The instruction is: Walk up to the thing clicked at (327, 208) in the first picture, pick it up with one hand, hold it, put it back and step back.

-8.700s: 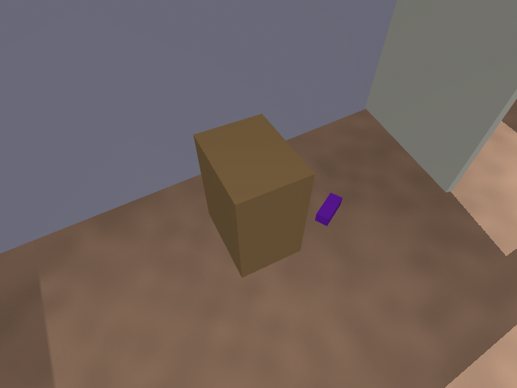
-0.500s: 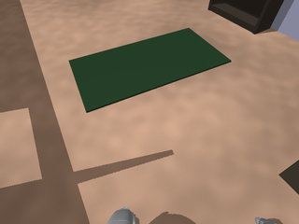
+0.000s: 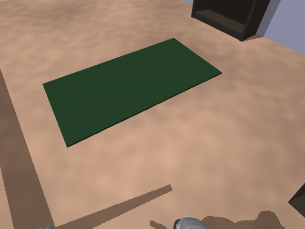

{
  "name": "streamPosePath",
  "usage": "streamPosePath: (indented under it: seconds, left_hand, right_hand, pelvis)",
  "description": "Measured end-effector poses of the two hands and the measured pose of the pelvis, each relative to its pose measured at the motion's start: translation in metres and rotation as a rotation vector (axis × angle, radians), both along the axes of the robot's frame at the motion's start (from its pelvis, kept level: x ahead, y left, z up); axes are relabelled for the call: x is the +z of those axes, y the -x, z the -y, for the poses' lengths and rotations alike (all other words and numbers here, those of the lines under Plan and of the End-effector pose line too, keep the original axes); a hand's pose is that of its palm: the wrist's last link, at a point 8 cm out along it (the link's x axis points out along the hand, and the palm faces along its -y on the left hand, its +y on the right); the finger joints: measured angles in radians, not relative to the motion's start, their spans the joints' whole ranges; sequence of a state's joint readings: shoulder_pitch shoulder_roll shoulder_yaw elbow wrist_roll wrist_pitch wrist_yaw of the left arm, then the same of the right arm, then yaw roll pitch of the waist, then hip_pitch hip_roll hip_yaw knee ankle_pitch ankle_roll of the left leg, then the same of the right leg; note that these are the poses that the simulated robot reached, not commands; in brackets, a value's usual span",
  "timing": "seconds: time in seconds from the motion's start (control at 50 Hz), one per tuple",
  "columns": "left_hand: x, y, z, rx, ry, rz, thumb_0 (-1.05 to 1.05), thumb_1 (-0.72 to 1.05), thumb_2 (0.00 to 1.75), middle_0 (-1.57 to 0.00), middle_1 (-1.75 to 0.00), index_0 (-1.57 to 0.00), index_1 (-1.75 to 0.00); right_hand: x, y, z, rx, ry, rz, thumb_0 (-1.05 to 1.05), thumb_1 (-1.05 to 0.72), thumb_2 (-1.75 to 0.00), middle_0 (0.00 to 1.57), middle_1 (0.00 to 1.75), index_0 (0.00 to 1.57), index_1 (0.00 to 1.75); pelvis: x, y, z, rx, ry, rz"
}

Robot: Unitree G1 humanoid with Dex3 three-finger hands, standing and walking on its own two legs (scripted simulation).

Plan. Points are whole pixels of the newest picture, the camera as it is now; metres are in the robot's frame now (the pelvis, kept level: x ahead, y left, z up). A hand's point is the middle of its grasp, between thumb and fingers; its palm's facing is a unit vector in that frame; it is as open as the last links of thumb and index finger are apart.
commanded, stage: walk up
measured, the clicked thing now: out of the picture -0.57 +0.98 -0.74
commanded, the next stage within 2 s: stand in 2.00 s
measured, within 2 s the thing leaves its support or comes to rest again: neither
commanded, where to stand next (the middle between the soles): +0.52 +0.00 m, yaw +1 degrees
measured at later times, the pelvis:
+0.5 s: pelvis +0.20 +0.03 -0.01, yaw +2 degrees
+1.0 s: pelvis +0.38 +0.01 -0.01, yaw +1 degrees
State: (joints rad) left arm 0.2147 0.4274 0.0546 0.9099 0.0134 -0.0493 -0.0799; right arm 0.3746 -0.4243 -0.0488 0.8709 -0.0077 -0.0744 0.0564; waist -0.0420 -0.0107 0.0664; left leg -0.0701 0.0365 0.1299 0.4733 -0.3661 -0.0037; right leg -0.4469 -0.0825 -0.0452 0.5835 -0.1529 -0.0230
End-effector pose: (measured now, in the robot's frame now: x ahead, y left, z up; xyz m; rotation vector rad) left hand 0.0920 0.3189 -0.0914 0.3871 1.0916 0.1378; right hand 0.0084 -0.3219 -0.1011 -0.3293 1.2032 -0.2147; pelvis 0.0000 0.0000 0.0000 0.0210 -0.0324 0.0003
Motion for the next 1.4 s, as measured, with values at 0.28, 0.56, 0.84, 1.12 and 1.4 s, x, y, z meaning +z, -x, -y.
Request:
streamPosePath:
  seconds: [0.28, 0.56, 0.84, 1.12, 1.4]
  left_hand:
    - [0.013, -0.071, 0.017, 0.077, -0.014, 0.04, 0.0, 0.91, 0.9, -0.2, -0.3, -0.21, -0.3]
    - [-0.036, -0.136, -0.047, 0.129, 0.023, -0.13, 0.01, 0.91, 0.9, -0.2, -0.3, -0.2, -0.3]
    - [-0.01, -0.288, -0.04, 0.052, 0.03, -0.066, 0.0, 0.91, 0.9, -0.2, -0.3, -0.2, -0.3]
    - [0.009, -0.4, 0.001, 0.054, -0.01, 0.055, 0.0, 0.91, 0.9, -0.2, -0.3, -0.2, -0.3]
    - [-0.044, -0.423, -0.018, 0.132, 0.034, -0.077, 0.0, 0.91, 0.9, -0.2, -0.3, -0.2, -0.3]
  right_hand:
    - [-0.007, -0.156, 0.006, 0.086, -0.036, 0.035, 0.01, -0.9, -0.9, 0.2, 0.3, 0.21, 0.3]
    - [0.023, -0.288, -0.042, 0.107, 0.071, 0.13, 0.0, -0.9, -0.9, 0.21, 0.3, 0.21, 0.3]
    - [0.017, -0.332, -0.044, 0.035, 0.032, 0.021, 0.01, -0.9, -0.9, 0.21, 0.3, 0.21, 0.3]
    - [-0.013, -0.453, -0.02, 0.074, -0.024, 0.02, 0.01, -0.9, -0.9, 0.21, 0.3, 0.21, 0.3]
    - [-0.009, -0.531, -0.043, 0.093, 0.052, 0.046, 0.01, -0.9, -0.9, 0.21, 0.3, 0.21, 0.3]
  pelvis:
    - [0.005, -0.106, 0.011, 0.02, 0.039, 0.012]
    - [-0.007, -0.218, -0.042, 0.03, 0.044, 0.014]
    - [0.007, -0.319, -0.041, 0.014, 0.013, 0.008]
    - [0.001, -0.413, -0.011, 0.014, 0.012, 0.016]
    - [-0.015, -0.453, -0.028, 0.019, 0.031, 0.015]
